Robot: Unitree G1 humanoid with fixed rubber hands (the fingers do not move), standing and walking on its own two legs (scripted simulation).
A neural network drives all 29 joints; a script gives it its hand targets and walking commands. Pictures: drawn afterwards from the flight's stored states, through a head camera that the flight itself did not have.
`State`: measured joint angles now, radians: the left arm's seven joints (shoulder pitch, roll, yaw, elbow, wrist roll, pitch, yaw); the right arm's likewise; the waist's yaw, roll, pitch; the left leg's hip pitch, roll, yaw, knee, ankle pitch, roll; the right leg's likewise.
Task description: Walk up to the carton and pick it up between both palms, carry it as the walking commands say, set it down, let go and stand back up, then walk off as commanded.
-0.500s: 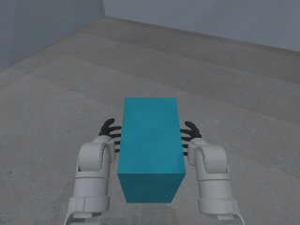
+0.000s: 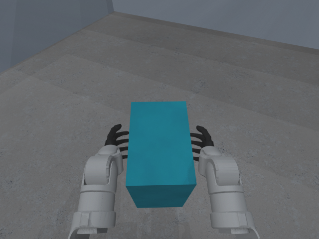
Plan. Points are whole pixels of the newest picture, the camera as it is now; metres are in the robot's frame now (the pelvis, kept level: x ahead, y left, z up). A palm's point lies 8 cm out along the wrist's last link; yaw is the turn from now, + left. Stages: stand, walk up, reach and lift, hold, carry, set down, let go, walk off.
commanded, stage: carry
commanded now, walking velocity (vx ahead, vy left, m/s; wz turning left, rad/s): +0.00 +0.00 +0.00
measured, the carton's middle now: (159, 159) +0.33 +0.00 -0.02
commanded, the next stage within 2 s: none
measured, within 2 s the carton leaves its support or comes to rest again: neither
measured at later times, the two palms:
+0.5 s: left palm (119, 151) +0.31 +0.10 +0.06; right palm (212, 152) +0.30 -0.14 +0.05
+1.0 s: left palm (123, 152) +0.31 +0.09 +0.06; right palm (216, 155) +0.29 -0.15 +0.05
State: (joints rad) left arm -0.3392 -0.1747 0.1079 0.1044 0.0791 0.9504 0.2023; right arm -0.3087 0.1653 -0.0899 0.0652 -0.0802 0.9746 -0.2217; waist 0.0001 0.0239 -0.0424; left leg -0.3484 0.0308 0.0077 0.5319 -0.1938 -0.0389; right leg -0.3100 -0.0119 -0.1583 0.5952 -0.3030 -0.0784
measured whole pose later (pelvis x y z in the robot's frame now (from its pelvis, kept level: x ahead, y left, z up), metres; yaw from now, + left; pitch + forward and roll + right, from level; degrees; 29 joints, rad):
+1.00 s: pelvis +0.00 -0.02 +0.00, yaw -1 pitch +0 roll +1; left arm -0.35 -0.18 0.14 0.16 0.09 0.89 0.19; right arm -0.32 0.17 -0.10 0.14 -0.09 0.90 -0.22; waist -0.01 0.02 -0.03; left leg -0.34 0.07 0.02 0.54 -0.20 -0.06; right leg -0.31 0.03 -0.15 0.59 -0.29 -0.11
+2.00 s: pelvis -0.02 +0.00 +0.00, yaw -1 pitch -1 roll +1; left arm -0.35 -0.18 0.14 0.24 0.13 0.83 0.17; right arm -0.32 0.17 -0.09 0.23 -0.14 0.85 -0.19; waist 0.01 0.01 -0.02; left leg -0.34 0.05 0.02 0.52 -0.17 -0.04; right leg -0.30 0.01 -0.15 0.57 -0.26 -0.09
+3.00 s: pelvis -0.01 +0.03 +0.00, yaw -1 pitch +0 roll +1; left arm -0.36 -0.18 0.13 0.23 0.13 0.82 0.17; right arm -0.32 0.17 -0.10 0.22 -0.15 0.84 -0.18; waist 0.02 0.00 -0.03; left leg -0.34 0.01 0.04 0.51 -0.17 0.00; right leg -0.31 -0.04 -0.13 0.57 -0.26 -0.04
